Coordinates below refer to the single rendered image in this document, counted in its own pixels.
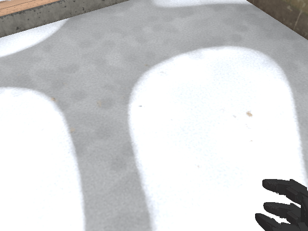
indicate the robot right hand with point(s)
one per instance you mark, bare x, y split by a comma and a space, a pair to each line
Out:
297, 217

